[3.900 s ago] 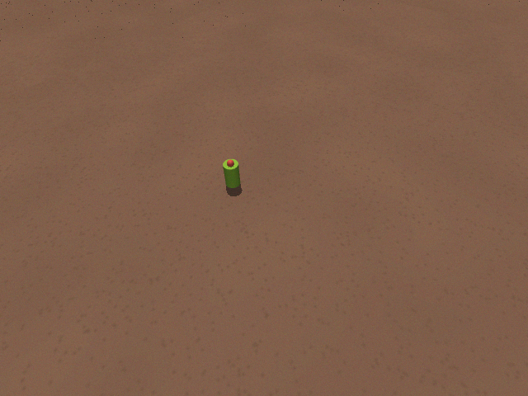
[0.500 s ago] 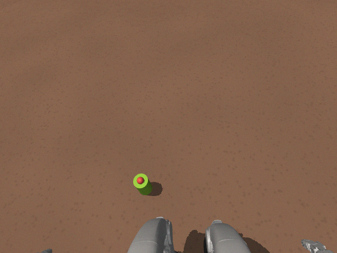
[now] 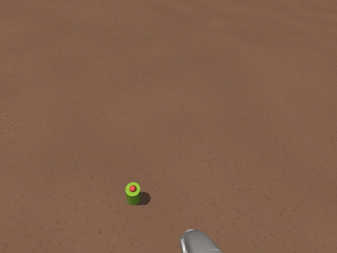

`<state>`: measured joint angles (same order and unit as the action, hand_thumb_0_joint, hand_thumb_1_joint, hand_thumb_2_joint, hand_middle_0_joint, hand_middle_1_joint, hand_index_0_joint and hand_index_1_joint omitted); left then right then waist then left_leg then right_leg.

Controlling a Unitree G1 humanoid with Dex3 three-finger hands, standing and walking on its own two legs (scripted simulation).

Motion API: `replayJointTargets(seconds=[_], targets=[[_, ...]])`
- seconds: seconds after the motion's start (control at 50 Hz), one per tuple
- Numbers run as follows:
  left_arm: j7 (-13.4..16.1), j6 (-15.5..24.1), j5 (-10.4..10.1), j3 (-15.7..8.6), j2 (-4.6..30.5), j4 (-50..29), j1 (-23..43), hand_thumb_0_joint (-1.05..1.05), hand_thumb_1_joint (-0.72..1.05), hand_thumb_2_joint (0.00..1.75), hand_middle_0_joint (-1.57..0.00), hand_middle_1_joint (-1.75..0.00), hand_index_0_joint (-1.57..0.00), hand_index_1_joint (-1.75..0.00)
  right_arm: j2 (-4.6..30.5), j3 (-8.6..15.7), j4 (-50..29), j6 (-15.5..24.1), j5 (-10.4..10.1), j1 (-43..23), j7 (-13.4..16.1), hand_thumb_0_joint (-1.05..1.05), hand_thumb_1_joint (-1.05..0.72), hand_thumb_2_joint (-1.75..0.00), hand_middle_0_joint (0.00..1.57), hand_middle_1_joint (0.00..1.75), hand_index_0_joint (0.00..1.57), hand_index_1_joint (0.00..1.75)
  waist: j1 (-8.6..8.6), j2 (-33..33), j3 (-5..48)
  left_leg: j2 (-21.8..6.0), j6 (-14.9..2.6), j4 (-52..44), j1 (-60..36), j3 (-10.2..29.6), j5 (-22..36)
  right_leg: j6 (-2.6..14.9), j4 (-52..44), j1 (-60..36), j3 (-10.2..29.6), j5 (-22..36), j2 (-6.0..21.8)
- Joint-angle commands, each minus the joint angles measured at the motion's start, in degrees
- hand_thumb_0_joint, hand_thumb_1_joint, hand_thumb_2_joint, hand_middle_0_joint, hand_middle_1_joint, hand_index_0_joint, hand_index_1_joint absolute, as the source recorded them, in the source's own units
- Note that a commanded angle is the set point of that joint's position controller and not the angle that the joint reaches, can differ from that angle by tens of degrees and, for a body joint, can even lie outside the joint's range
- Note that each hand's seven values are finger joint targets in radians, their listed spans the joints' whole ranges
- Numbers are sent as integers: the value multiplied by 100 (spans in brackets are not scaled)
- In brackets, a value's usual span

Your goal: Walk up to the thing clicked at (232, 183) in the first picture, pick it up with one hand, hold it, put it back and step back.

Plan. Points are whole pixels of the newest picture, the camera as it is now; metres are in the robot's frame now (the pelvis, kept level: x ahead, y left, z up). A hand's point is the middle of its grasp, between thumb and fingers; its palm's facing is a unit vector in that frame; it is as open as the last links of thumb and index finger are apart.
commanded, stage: walk up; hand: left
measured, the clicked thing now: (133, 193) +0.53 +0.14 -0.67
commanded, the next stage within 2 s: none
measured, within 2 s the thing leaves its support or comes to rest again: neither
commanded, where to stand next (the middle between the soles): +0.14 -0.06 m, yaw -3 degrees
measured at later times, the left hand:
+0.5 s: hand (104, 228) +0.21 +0.17 -0.12, palm faces -0.16 -0.90 -0.40, open 7.3 cm
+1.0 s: hand (107, 237) +0.20 +0.16 -0.16, palm faces -0.11 -0.92 -0.38, open 7.4 cm
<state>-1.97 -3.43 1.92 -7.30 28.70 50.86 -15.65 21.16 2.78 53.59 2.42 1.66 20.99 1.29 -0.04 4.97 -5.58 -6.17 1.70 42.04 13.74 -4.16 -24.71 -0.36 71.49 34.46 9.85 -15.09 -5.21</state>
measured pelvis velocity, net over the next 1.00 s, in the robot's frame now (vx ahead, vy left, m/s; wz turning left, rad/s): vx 0.07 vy -0.08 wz -0.09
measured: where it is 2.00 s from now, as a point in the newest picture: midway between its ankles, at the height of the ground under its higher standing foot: outside the picture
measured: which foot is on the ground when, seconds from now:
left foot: down 0.00-0.34, up 0.36-0.68, down 0.70-1.00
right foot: up 0.00-0.30, down 0.32-1.00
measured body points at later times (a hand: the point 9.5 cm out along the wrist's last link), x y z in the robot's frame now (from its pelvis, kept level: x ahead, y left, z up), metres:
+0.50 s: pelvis +0.06 -0.08 +0.00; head +0.09 -0.11 +0.45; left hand +0.22 +0.21 -0.09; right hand +0.06 -0.40 -0.13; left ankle +0.07 +0.08 -0.65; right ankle +0.08 -0.19 -0.72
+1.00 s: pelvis +0.07 -0.08 -0.01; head +0.12 -0.10 +0.44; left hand +0.20 +0.21 -0.13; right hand +0.16 -0.42 -0.12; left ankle +0.15 +0.04 -0.71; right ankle +0.06 -0.20 -0.72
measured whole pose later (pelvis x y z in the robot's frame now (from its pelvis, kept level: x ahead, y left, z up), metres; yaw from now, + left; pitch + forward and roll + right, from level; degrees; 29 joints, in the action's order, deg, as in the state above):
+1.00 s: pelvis +0.07 -0.08 -0.01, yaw -5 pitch -3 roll +0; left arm 0.9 0.4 0.1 -1.1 20.7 54.1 -5.9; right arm 24.1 2.5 51.0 -0.7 0.0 6.7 0.4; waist 0.5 -0.7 -9.4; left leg 0.6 -1.1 46.3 25.2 1.7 -16.7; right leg 0.7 46.3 18.7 -0.2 -24.9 0.5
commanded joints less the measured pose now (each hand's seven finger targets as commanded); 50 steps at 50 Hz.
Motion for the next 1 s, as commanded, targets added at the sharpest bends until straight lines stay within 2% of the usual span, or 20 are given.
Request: replayJointTargets(seconds=[0.0,0.12,0.18,0.24,0.28,0.3,0.32,0.34,0.36,0.44,0.62,0.68,0.7,0.74,0.76,0.8,0.84,0.88,0.92,0.98], targets=[[-154,96,46,-238,815,-527,310,0,90,90,-20,-30,-20,-30,1934,600,-367,347,-34,63,227,0,-90,-90,20,30,20,30,-162,-1452,-55,-1035,-557,-2254,-1289,1677,-244,-34,-515,1171,274,120,279],[-193,198,-22,-81,682,-538,639,0,90,90,-20,-30,-20,-30,2036,629,-465,383,-45,459,158,0,-90,-90,20,30,20,30,-396,-1774,-48,-1483,-1179,-2055,-1868,1223,1712,-23,-1510,882,-124,-470,629],[-229,267,-72,-12,570,-559,842,0,90,90,-20,-30,-20,-30,2060,596,-545,356,-31,439,109,0,-90,-90,20,30,20,30,-423,-1870,-73,-1373,-1194,-1766,-1518,535,2833,75,-2386,178,-611,-717,792],[-228,303,-124,-10,466,-386,427,0,90,90,-20,-30,-20,-30,2105,525,-735,241,-33,-37,63,0,-90,-90,20,30,20,30,-63,-2164,169,-1210,-1040,-1292,-707,-3,3318,273,-3204,-1253,-1302,-716,725],[-123,353,-122,-139,639,105,-582,0,90,90,-20,-30,-20,-30,1770,369,-843,148,-63,-125,56,0,-90,-90,20,30,20,30,422,-1007,634,-765,-830,380,109,-358,2979,319,-3966,-2979,-1532,185,381],[-42,379,-95,-299,997,194,-986,0,90,90,-20,-30,-20,-30,1373,216,-886,135,-122,120,63,0,-90,-90,20,30,20,30,675,79,896,-460,-622,1566,811,-283,2131,376,-4003,-3650,-911,60,478],[47,394,-35,-399,1481,27,-1001,0,90,90,-20,-30,-20,-30,1018,74,-1054,140,-195,210,80,0,-90,-90,20,30,20,30,651,1429,756,339,-414,2380,1958,-37,-309,834,-4705,-3808,1183,-151,1587],[58,402,-103,-341,1617,-232,-764,0,90,90,-20,-30,-20,-30,1417,236,-1087,78,-258,-86,122,0,-90,-90,20,30,20,30,652,959,742,596,-339,2899,2241,457,-1054,1527,-5586,-3306,2919,-932,2522],[61,411,-141,-334,1608,-334,-453,0,90,90,-20,-30,-20,-30,1748,354,-1033,65,-199,-377,153,0,-90,-90,20,30,20,30,578,546,383,325,-335,3145,2169,712,-1109,1850,-5604,-2798,2928,-1099,2680],[171,482,-184,-76,805,-505,469,0,90,90,-20,-30,-20,-30,1521,241,-480,64,-278,437,103,0,-90,-90,20,30,20,30,-37,204,31,238,-359,2257,1596,875,-86,1286,-4904,-1821,488,-10,1682],[328,519,-250,74,784,-516,899,0,90,90,-20,-30,-20,-30,1205,227,-469,-48,-136,-5,44,0,-90,-90,20,30,20,30,-49,804,562,472,-306,194,393,372,643,1265,-3686,-1605,110,3491,2086],[362,427,-308,135,616,-522,918,0,90,90,-20,-30,-20,-30,1429,336,-518,-13,-45,-227,24,0,-90,-90,20,30,20,30,-68,-3,739,311,-522,-559,-102,801,2967,743,-2975,-1350,-167,2313,1644],[367,410,-339,142,523,-508,842,0,90,90,-20,-30,-20,-30,1627,374,-589,-11,-43,-478,11,0,-90,-90,20,30,20,30,58,-623,775,-173,-736,-750,-102,1527,3435,505,-2623,-1231,-429,1506,1274],[411,346,-359,159,440,-318,734,0,90,90,-20,-30,-20,-30,1861,392,-688,2,-105,-805,-38,0,-90,-90,20,30,20,30,91,-1414,901,-1138,-1733,-1325,376,2878,3568,209,-1712,-1649,-919,-764,508],[412,357,-326,153,441,-218,625,0,90,90,-20,-30,-20,-30,1692,347,-672,-13,-95,-952,-39,0,-90,-90,20,30,20,30,169,-1407,922,-1155,-1753,-1302,486,2865,3761,223,-1810,-1781,-800,-1372,500],[372,388,-278,158,428,-134,573,0,90,90,-20,-30,-20,-30,1555,305,-750,-64,-76,-1137,-33,0,-90,-90,20,30,20,30,202,-1325,1104,-778,-1435,-1016,373,2141,3638,286,-2333,-1804,-780,-1206,542],[370,466,-233,141,472,22,427,0,90,90,-20,-30,-20,-30,1411,262,-733,-114,-170,-1261,-41,0,-90,-90,20,30,20,30,290,-1163,1316,-343,-944,-407,470,1627,3576,367,-3181,-2308,-582,374,811],[428,563,-150,76,885,-4,566,0,90,90,-20,-30,-20,-30,1224,216,-731,-173,-207,-1327,-52,0,-90,-90,20,30,20,30,242,-649,1249,404,-434,533,1059,1088,2904,851,-3802,-2648,728,1534,1727],[453,569,-161,74,1112,-75,1016,0,90,90,-20,-30,-20,-30,1236,249,-614,-200,-188,-1219,-2,0,-90,-90,20,30,20,30,56,-229,1094,517,-349,686,830,796,1138,1440,-3871,-2088,1137,2561,2442],[441,559,-127,135,941,-55,1283,0,90,90,-20,-30,-20,-30,1256,305,-504,-195,-140,-1204,-87,0,-90,-90,20,30,20,30,-141,-76,698,505,-443,351,395,725,1194,1072,-3890,-1428,449,1856,2040]])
